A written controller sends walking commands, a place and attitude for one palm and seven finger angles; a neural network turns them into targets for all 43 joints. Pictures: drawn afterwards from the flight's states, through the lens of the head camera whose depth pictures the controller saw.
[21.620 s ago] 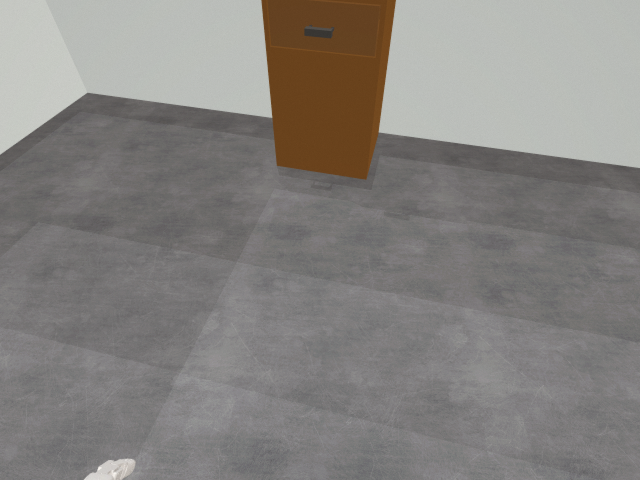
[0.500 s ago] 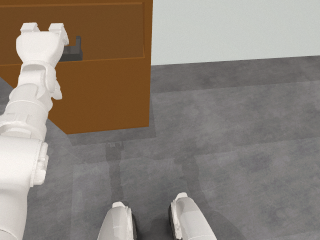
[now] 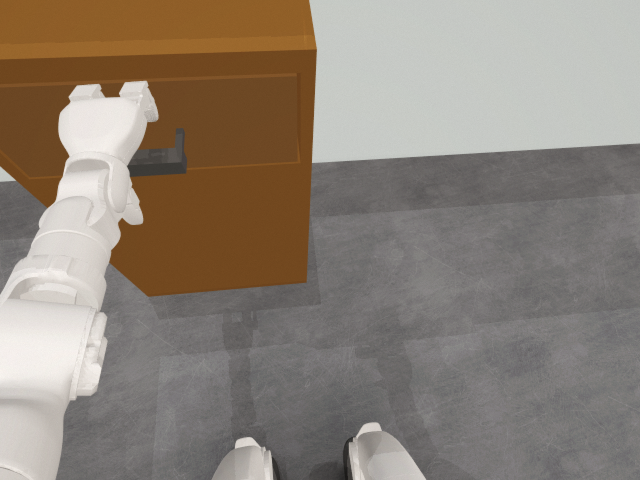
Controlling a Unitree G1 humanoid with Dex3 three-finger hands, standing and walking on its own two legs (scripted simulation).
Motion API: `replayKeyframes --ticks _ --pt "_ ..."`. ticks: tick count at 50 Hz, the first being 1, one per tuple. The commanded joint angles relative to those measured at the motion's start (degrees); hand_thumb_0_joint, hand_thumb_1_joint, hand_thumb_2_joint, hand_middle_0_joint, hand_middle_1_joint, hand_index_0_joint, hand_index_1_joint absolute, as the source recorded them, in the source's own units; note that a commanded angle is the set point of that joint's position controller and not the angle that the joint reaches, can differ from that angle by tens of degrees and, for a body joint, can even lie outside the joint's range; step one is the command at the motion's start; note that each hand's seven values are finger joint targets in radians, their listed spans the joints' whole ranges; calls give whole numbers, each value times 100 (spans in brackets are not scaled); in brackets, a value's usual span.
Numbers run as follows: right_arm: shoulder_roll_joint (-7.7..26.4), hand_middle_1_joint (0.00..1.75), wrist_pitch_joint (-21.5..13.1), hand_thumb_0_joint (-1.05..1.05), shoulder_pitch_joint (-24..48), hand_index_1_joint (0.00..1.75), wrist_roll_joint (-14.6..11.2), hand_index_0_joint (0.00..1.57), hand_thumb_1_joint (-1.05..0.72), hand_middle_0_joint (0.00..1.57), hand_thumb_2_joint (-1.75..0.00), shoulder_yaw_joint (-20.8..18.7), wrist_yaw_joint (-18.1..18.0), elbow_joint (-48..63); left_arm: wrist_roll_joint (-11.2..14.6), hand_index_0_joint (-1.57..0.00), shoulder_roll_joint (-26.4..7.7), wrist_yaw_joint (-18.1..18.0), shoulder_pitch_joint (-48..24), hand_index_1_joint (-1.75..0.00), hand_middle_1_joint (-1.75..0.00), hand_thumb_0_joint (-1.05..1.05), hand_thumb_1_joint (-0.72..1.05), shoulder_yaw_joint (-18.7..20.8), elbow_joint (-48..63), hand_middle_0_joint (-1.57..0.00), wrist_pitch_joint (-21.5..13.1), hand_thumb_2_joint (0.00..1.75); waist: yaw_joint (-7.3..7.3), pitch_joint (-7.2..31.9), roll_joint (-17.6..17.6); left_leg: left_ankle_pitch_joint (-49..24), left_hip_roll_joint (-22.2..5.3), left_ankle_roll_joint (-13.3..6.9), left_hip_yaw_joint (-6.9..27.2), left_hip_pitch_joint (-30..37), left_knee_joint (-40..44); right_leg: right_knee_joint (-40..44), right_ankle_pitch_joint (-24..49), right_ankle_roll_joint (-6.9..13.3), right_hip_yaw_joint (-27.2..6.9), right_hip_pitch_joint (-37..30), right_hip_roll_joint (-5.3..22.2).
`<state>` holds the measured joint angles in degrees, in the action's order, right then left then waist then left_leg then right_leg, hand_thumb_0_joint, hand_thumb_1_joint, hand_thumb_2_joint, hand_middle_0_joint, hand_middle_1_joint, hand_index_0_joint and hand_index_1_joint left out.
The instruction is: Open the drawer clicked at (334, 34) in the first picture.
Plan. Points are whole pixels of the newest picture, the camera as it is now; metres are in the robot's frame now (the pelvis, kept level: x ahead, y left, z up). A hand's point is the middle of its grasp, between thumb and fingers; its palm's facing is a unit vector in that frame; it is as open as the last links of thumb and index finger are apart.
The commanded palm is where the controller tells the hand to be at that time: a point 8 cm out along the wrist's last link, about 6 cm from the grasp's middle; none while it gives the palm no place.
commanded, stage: lift the fingers back up to retry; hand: left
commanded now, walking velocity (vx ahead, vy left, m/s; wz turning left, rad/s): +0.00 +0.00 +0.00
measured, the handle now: (147, 149) +0.57 +0.20 -0.01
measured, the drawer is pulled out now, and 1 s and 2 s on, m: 0.00 0.00 0.00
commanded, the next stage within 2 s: re-aim the fingers above the handle in 0.32 s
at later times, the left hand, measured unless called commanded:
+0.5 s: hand (124, 164) +0.51 +0.21 +0.04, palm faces -0.09 -0.02 -1.00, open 13.8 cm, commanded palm +0.50 +0.21 +0.10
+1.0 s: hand (128, 159) +0.51 +0.20 +0.05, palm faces -0.05 -0.05 -1.00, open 13.8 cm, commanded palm +0.49 +0.21 +0.10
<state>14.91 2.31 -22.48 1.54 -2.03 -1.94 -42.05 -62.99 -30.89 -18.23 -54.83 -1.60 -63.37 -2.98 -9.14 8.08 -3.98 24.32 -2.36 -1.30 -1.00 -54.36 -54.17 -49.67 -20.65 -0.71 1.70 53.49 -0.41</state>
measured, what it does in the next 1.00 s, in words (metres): stands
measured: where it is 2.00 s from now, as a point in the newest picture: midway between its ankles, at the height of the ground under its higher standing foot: outside the picture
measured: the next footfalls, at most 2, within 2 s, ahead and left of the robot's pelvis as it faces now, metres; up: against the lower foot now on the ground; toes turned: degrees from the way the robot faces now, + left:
none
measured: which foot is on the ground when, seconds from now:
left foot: down 0.00-1.00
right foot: down 0.00-1.00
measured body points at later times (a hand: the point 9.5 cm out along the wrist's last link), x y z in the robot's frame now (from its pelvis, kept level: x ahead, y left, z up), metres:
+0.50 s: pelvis +0.03 +0.00 +0.02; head +0.14 -0.01 +0.46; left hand +0.51 +0.21 +0.09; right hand +0.05 -0.28 -0.11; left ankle +0.00 +0.10 -0.68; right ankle +0.02 -0.13 -0.68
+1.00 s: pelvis +0.01 -0.01 +0.02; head +0.12 -0.01 +0.46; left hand +0.50 +0.20 +0.11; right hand +0.00 -0.28 -0.11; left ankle +0.00 +0.10 -0.68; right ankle +0.02 -0.13 -0.68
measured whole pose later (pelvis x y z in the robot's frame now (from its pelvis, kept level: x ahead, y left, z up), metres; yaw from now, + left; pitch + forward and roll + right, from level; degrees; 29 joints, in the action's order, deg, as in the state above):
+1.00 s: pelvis +0.01 -0.01 +0.02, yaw +0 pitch +20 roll -1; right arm 15.0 4.2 -21.7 1.4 -3.4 -2.2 -42.2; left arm -63.7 -28.4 -17.0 -47.8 -0.4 -60.1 -8.4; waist -7.5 7.6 -2.8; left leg 22.5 -2.1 -0.9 -2.1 -43.7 -46.3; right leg -43.4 -19.4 -0.4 0.6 43.9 -0.4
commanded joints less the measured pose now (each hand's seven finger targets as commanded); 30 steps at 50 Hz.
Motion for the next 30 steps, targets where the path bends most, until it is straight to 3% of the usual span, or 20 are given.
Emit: replayKeyframes --ticks 1,3,4,5,7,8,9,10,12,15,16,19,21,22,23,24,25,28,30 --pt "972 30 71 0 -1019 30 -19 20 -90 20 -90 -371 -38 154 83 -30 -1243 -221 -2463 -120 -120 0 -50 230 1000 -30 258 30 -85 2716 -289 -2686 201 -54 159 2545 696 696 1836 192 101 -1553 -350" --pt "956 30 96 0 -993 30 -23 20 -90 20 -90 -407 -31 193 134 -30 -1196 -154 -2494 -120 -120 0 -50 234 1274 -30 242 30 -48 2835 -282 -2873 211 -72 118 2731 785 799 2080 191 69 -1836 -351" --pt "981 30 129 0 -957 30 -14 20 -90 20 -90 -407 -39 200 171 -30 -1451 -123 -2410 -120 -120 0 -50 457 1380 -30 190 30 48 2979 -240 -3088 215 -72 111 2827 798 803 2273 198 45 -2039 -337" --pt "952 30 154 0 -937 30 -21 20 -90 20 -90 -393 -48 222 152 -30 -1335 -85 -2282 -120 -120 0 -50 348 1302 -30 193 30 48 2833 -281 -3202 225 -75 108 2831 847 833 2351 193 43 -2081 -334" --pt "928 30 156 0 -895 30 -17 20 -90 20 -90 -427 -50 259 178 -30 -1256 -36 -2319 -120 -120 0 -50 345 1688 -30 71 30 75 2894 -304 -3494 211 -79 97 3052 897 892 2541 181 40 -2221 -333" --pt "924 30 174 0 -874 30 -23 20 -90 20 -90 -435 -45 261 163 -30 -1247 -25 -1994 -120 -120 0 -50 391 1525 -30 56 30 128 2796 -222 -3527 213 -75 89 3033 914 913 2540 183 39 -2248 -336" --pt "920 30 186 0 -860 30 -20 20 -90 20 -90 -440 -50 252 142 -30 -1165 -25 -2032 -120 -120 0 -50 329 1548 -30 14 30 89 2756 -166 -3702 206 -82 78 3074 908 923 2659 182 28 -2251 -331" --pt "894 30 187 0 -863 30 -27 20 -90 20 -90 -445 -33 243 106 -30 -922 -24 -1756 -120 -120 0 -50 180 1319 -30 26 30 86 2470 -163 -3653 192 -67 93 3018 948 940 2507 178 68 -2084 -334" --pt "906 30 205 0 -807 30 -32 20 -90 20 -90 -458 5 259 94 -30 -745 -25 -1547 -120 -120 0 -50 88 1230 -30 37 30 133 2228 10 -3440 208 -69 40 2863 1015 985 2440 191 73 -2118 -341" --pt "923 30 249 0 -785 30 -34 20 -90 20 -90 -470 13 294 97 -30 -890 -21 -1318 -120 -120 0 -50 223 1057 -30 81 30 180 2303 247 -3349 241 -88 -40 2727 1057 985 2686 185 10 -2410 -307" --pt "921 30 270 0 -765 30 -55 20 -90 20 -90 -464 17 315 105 -30 -975 -14 -1350 -120 -120 0 -50 277 1129 -30 82 30 203 2285 180 -3294 255 -79 -51 2704 1079 987 2703 195 0 -2447 -305" --pt "882 30 250 0 -721 30 -45 20 -90 20 -90 -509 18 323 70 -30 -744 -38 -1794 -120 -120 0 -50 73 1516 -30 -53 30 84 2387 50 -3419 242 -82 -19 2964 1036 996 2649 199 -9 -2302 -308" --pt "885 30 221 0 -719 30 -21 20 -90 20 -90 -519 0 301 55 -30 -835 -105 -1965 -120 -120 0 -50 142 1623 -30 -143 30 47 2452 -26 -3350 248 -86 -1 3031 996 978 2602 188 -26 -2229 -311" --pt "888 30 213 0 -699 30 -16 20 -90 20 -90 -514 -19 296 31 -30 -1036 -146 -2033 -120 -120 0 -50 292 1626 -30 -187 30 74 2474 -43 -3252 261 -80 18 2975 990 957 2518 191 -38 -2235 -300" --pt "878 30 192 0 -696 30 3 20 -90 20 -90 -515 -33 285 33 -30 -990 -189 -2229 -120 -120 0 -50 236 1731 -30 -238 30 6 2555 -49 -3203 277 -88 4 2971 965 938 2564 183 -50 -2256 -296" --pt "877 30 176 0 -690 30 15 20 -90 20 -90 -517 -49 282 34 -30 -1189 -241 -2386 -120 -120 0 -50 394 1902 -30 -302 30 43 2683 -113 -3290 280 -82 33 3003 924 891 2595 195 -61 -2286 -285" --pt "853 30 160 0 -681 30 28 20 -90 20 -90 -525 -46 267 -21 -30 -1100 -306 -2318 -120 -120 0 -50 337 1850 -30 -316 30 41 2820 -268 -3326 291 -73 42 3084 891 858 2558 191 -58 -2200 -285" --pt "857 30 146 0 -680 30 57 20 -90 20 -90 -516 -3 204 -57 -30 -1127 -465 -2123 -120 -120 0 -50 451 1674 -30 -211 30 135 2921 -427 -3703 261 -23 67 3176 806 745 2592 210 3 -2061 -301" --pt "872 30 156 0 -688 30 63 20 -90 20 -90 -501 36 165 -44 -30 -1032 -507 -2101 -120 -120 0 -50 372 1363 -30 -28 30 79 2762 -286 -3585 259 -27 42 3013 802 770 2543 192 28 -2017 -304"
